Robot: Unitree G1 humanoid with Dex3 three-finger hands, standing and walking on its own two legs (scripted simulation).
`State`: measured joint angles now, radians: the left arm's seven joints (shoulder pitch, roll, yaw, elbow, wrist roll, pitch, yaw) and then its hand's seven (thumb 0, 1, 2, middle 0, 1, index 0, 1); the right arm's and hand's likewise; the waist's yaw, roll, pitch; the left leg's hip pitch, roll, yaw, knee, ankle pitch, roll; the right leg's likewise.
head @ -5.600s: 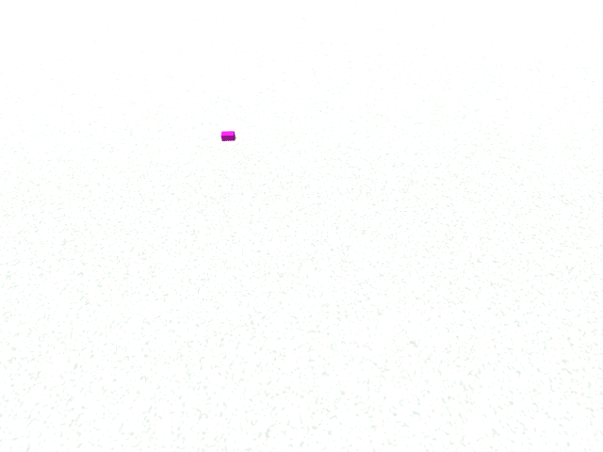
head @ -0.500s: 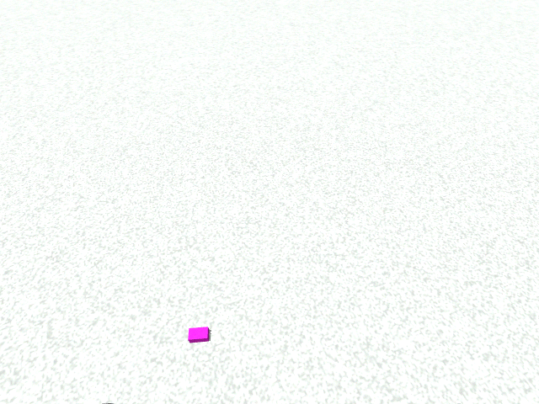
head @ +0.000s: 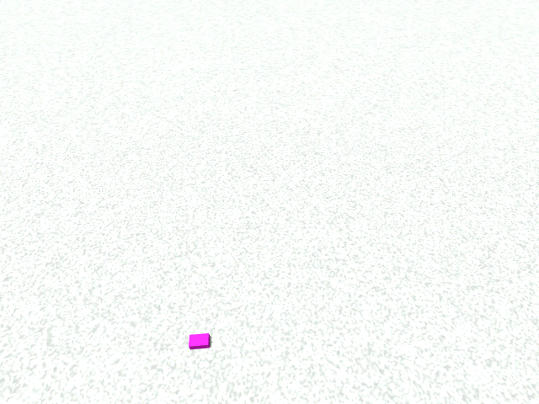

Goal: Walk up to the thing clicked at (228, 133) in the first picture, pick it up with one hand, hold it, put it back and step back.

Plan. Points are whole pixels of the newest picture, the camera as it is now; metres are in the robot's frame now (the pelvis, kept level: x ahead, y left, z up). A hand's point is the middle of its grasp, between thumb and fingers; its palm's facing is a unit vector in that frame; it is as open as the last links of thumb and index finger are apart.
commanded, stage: stand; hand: left
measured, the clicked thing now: (199, 341) +0.46 +0.27 -0.76
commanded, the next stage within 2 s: none
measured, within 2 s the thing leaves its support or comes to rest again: neither
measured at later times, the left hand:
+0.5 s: hand out of the picture +0.10 +0.25 -0.15, palm faces -0.02 -0.94 -0.35, open 7.3 cm
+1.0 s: hand out of the picture +0.09 +0.25 -0.15, palm faces -0.01 -0.94 -0.34, open 7.3 cm
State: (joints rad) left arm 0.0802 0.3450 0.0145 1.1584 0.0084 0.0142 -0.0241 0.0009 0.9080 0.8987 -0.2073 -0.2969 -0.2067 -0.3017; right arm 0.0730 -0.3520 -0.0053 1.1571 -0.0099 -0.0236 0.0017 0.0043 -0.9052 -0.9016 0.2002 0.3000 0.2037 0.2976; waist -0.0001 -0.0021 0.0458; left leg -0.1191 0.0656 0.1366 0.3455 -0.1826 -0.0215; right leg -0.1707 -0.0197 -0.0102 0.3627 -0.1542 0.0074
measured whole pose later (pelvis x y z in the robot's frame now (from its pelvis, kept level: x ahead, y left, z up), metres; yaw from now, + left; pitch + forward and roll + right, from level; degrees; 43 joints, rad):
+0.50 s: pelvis +0.01 +0.00 +0.00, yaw +1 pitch -2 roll +0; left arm 0.08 0.35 0.00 1.14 0.01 -0.01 -0.01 0.00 0.91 0.90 -0.21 -0.30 -0.21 -0.30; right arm 0.09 -0.35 0.00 1.16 -0.02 -0.01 0.01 0.00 -0.91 -0.90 0.20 0.30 0.20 0.30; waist -0.01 0.01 0.03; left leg -0.09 0.06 0.12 0.29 -0.17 -0.03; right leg -0.13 -0.02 -0.03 0.32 -0.15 0.01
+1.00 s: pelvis +0.02 -0.01 +0.00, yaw +1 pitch -2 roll +0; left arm 0.09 0.35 -0.01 1.15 0.01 -0.01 -0.01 0.00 0.91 0.90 -0.21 -0.30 -0.21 -0.30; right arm 0.09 -0.35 0.00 1.16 -0.01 -0.01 0.01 0.00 -0.91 -0.90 0.20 0.30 0.20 0.30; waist -0.01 0.01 0.03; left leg -0.08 0.07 0.11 0.29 -0.17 -0.03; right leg -0.12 -0.01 -0.04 0.31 -0.16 0.00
